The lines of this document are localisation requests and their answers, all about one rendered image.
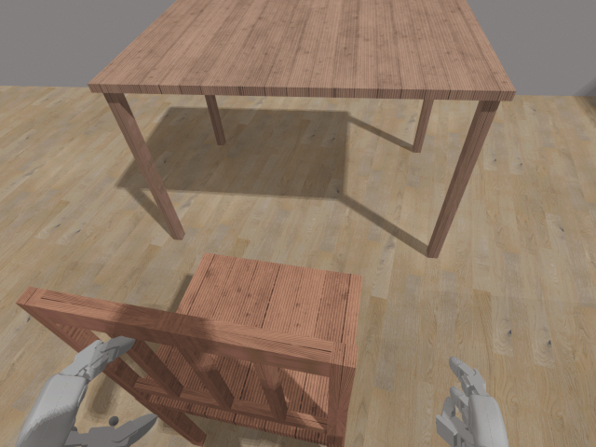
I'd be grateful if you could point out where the robot right hand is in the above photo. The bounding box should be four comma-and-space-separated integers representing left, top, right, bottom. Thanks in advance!
436, 357, 508, 447

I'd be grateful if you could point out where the table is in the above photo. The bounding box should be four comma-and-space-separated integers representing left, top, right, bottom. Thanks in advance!
88, 0, 516, 258

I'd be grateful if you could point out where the robot left hand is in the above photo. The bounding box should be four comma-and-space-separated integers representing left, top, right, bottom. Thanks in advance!
15, 335, 157, 447

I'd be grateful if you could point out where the chair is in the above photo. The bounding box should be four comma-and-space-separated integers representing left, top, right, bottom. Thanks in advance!
16, 252, 363, 447

